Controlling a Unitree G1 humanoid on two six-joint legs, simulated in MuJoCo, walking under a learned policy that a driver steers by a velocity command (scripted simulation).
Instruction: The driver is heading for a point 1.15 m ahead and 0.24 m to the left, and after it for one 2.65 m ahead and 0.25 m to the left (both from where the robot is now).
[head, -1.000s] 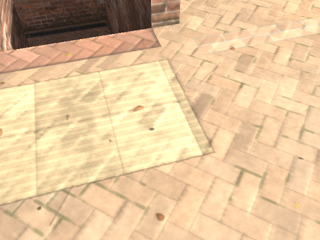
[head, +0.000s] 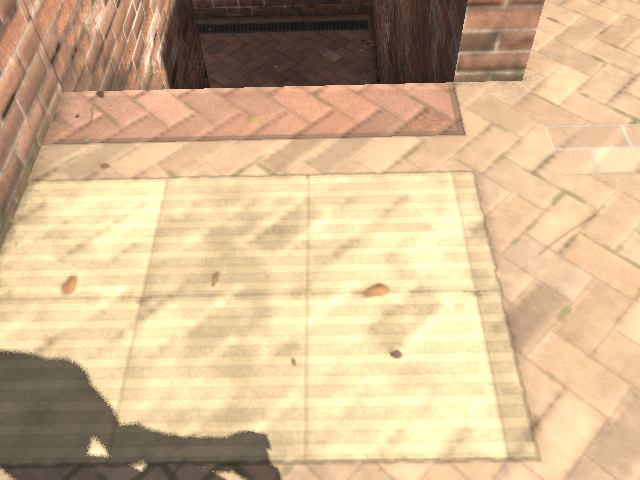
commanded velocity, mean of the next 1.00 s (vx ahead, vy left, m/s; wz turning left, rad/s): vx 0.50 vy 0.00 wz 0.51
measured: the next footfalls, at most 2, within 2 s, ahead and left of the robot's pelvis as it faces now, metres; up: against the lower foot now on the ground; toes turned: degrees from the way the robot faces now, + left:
right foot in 0.48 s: +0.46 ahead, -0.09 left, +0.00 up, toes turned +20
left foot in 1.02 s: +0.60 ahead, +0.21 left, +0.00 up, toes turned +34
